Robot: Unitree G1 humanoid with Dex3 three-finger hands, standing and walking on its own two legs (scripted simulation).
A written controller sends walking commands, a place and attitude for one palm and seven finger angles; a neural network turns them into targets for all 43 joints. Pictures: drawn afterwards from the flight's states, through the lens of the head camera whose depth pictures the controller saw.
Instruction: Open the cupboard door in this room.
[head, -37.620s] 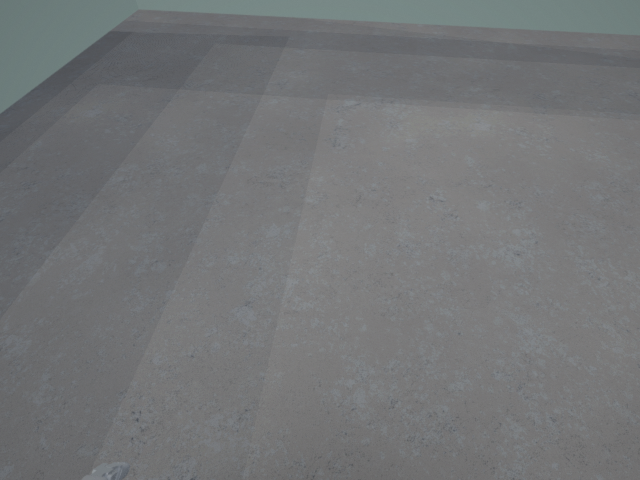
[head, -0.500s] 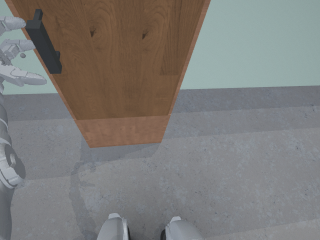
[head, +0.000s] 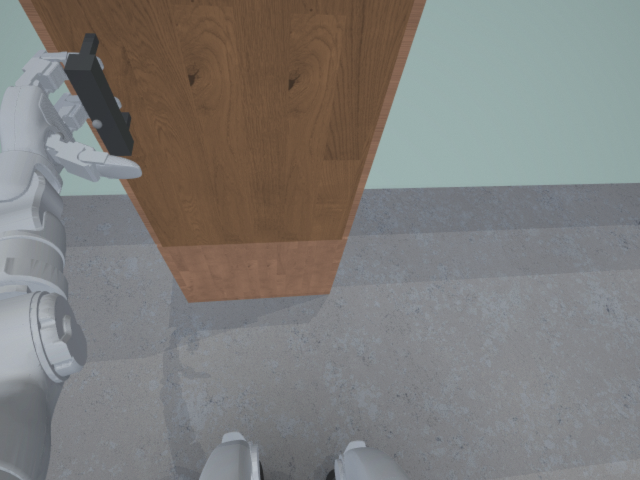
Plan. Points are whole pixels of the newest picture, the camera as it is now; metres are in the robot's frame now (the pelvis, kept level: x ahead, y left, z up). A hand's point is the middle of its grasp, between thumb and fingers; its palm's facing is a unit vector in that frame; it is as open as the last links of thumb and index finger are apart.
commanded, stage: slide the fingers in behind the handle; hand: left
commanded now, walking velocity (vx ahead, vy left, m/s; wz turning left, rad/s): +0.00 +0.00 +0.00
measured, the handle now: (106, 97) +0.56 +0.22 +0.11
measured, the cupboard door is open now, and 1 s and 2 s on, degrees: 0 0 3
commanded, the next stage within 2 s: close the thumb around the handle in 0.82 s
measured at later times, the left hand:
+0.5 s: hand (123, 124) +0.51 +0.20 +0.11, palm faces +0.05 -1.00 +0.00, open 13.9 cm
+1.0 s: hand (121, 122) +0.51 +0.20 +0.11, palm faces +0.04 -1.00 +0.00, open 13.6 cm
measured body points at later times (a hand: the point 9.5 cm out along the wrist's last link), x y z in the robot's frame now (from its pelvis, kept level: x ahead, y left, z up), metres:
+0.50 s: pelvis +0.00 -0.01 +0.00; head +0.10 +0.01 +0.44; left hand +0.50 +0.25 +0.12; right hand +0.00 -0.27 -0.11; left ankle +0.04 +0.10 -0.68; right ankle -0.02 -0.12 -0.68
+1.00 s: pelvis +0.00 +0.00 +0.00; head +0.11 +0.02 +0.43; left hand +0.50 +0.25 +0.11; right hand -0.01 -0.27 -0.11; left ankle +0.04 +0.10 -0.68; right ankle -0.02 -0.12 -0.68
